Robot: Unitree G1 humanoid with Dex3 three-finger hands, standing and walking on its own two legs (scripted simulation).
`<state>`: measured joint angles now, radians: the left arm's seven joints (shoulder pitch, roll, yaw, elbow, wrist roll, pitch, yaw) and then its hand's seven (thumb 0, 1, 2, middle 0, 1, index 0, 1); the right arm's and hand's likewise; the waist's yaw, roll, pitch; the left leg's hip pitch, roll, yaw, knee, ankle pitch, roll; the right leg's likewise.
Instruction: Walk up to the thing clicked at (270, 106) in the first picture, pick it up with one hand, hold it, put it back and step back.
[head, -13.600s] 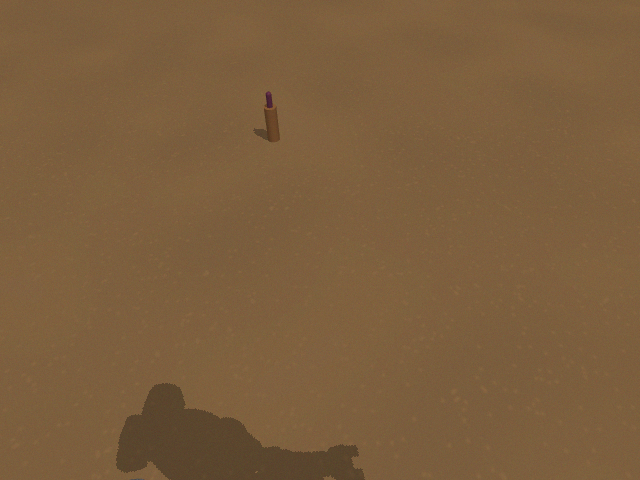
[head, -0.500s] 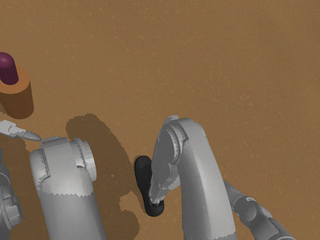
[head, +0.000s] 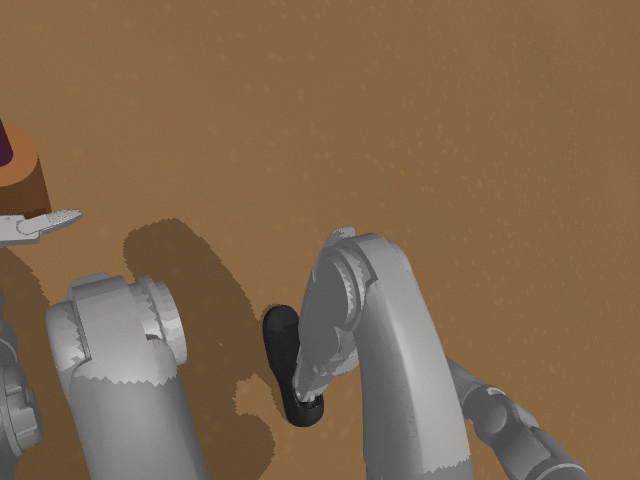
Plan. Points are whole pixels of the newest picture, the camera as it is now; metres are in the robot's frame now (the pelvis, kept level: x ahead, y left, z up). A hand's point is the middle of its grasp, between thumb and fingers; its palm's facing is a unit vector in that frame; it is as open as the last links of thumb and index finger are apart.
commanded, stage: close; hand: left
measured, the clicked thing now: (4, 174) +0.45 +0.25 -0.15
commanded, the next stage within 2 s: settle in 0.36 s
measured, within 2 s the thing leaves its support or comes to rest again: leaves its support in 0.80 s
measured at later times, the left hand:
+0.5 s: hand (13, 184) +0.44 +0.24 -0.15, palm faces +0.22 -0.98 -0.01, open 9.0 cm
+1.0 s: hand out of the picture +0.43 +0.26 -0.10, palm faces +0.21 -0.98 -0.05, open 9.2 cm
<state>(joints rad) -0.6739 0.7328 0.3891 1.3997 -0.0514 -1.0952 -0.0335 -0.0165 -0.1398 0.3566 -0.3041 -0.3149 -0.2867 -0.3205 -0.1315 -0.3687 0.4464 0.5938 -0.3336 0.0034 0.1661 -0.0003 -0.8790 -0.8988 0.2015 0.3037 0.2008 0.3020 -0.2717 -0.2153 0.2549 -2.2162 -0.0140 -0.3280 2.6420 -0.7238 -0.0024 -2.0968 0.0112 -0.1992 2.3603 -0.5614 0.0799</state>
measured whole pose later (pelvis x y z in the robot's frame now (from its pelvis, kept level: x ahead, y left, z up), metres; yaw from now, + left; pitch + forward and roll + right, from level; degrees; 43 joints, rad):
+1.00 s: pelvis +0.00 +0.00 +0.02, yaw +2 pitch +20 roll -16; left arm -0.60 0.62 0.30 1.06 -0.03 -0.86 0.00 0.00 -0.24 1.06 -0.71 -1.08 -0.73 -1.09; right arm -0.04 -0.33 0.32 0.61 -0.26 0.03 0.16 0.00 -0.89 -0.91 0.20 0.30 0.20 0.30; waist -0.22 -0.14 0.15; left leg -2.22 -0.02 -0.28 2.56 -0.72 0.00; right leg -2.11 -0.01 -0.17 2.32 -0.58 0.06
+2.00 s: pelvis +0.02 -0.02 +0.08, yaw +10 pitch +32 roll -5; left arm -0.62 0.40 0.35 0.88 -0.11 -0.56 -0.22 0.00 -0.26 1.08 -0.74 -1.05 -0.75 -1.06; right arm 0.11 -0.30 0.04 0.66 -0.07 0.01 0.06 0.00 -0.90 -0.90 0.20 0.30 0.20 0.30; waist -0.13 0.00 -0.12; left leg -2.14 -0.01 -0.10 2.29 -0.71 -0.02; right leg -2.12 -0.05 -0.03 2.20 -0.63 0.03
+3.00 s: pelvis +0.03 -0.01 +0.21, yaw +11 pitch +30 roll -4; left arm -0.34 0.31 0.24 0.44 -0.18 -0.33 -0.18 0.00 -0.27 1.09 -0.74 -1.04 -0.76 -1.05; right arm 0.14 -0.26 0.00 0.61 0.03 -0.04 -0.02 0.01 -0.90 -0.90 0.20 0.30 0.20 0.30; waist -0.06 0.03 -0.18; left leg -1.75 0.02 -0.06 1.90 -0.68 -0.01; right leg -1.75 -0.05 -0.03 1.83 -0.61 0.03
